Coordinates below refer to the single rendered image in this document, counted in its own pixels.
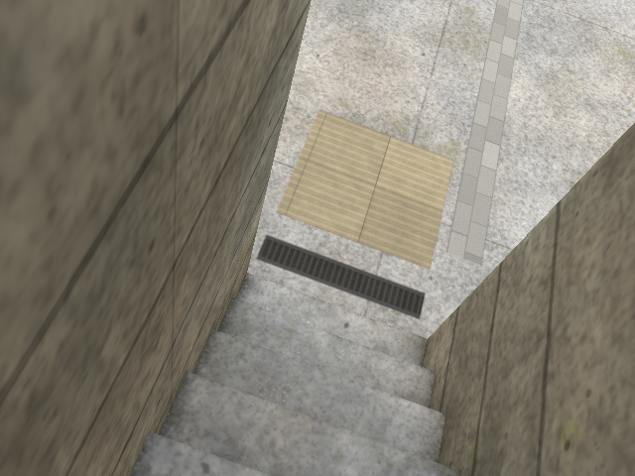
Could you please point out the stairs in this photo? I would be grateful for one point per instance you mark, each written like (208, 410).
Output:
(292, 385)

